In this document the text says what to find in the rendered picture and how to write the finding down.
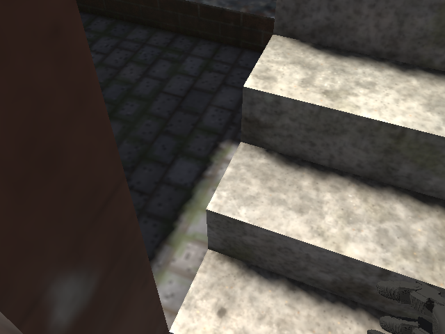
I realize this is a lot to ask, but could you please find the right robot hand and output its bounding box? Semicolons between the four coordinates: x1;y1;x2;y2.
367;280;445;334

